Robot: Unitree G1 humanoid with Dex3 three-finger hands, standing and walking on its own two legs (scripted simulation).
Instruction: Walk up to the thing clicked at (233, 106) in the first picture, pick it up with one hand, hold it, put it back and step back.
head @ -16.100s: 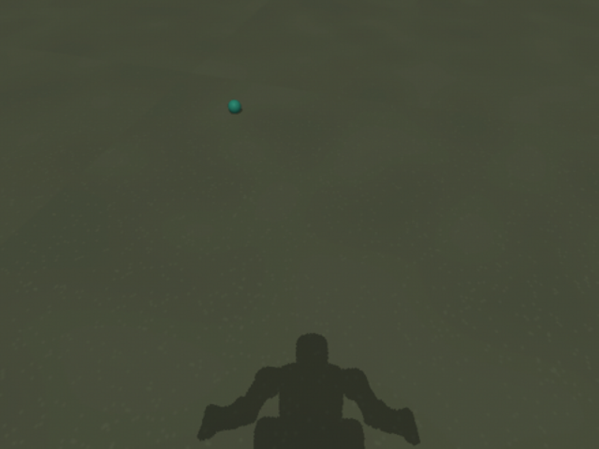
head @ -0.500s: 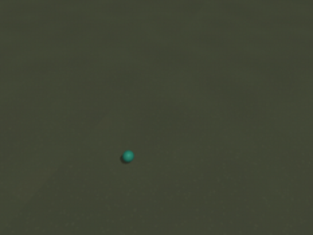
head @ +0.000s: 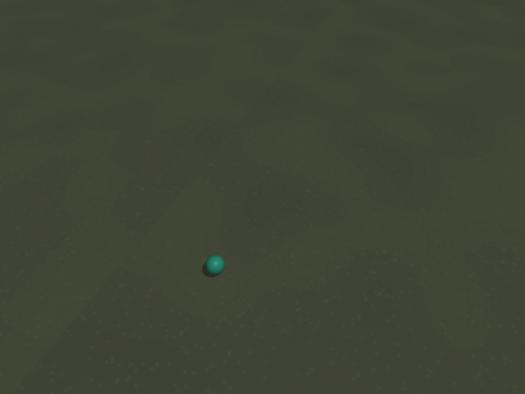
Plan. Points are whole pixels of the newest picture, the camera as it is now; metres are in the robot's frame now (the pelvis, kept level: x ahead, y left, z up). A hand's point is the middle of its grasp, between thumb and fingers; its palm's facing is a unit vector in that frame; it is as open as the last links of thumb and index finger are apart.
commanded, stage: stand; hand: left
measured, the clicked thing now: (215, 264) +0.78 +0.23 -0.74
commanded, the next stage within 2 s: walk up in 0.54 s
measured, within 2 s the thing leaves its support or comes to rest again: neither
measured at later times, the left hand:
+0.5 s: hand out of the picture +0.08 +0.25 -0.16, palm faces -0.04 -0.94 -0.34, open 7.4 cm
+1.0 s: hand out of the picture +0.12 +0.33 -0.17, palm faces -0.04 -0.93 -0.35, open 7.4 cm
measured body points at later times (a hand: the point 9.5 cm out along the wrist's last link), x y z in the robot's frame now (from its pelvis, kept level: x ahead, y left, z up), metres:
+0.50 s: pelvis +0.01 -0.01 +0.00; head +0.02 -0.01 +0.45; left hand +0.08 +0.30 -0.13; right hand +0.08 -0.31 -0.14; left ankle +0.03 +0.12 -0.75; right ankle -0.01 -0.13 -0.75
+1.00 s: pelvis +0.11 +0.05 -0.01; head +0.12 +0.07 +0.44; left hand +0.13 +0.38 -0.14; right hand +0.16 -0.27 -0.11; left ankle +0.12 +0.15 -0.75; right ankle +0.11 -0.10 -0.69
